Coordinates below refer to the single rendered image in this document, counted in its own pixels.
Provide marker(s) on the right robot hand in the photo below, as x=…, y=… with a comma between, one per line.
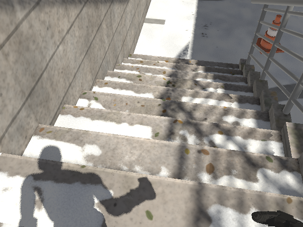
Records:
x=276, y=219

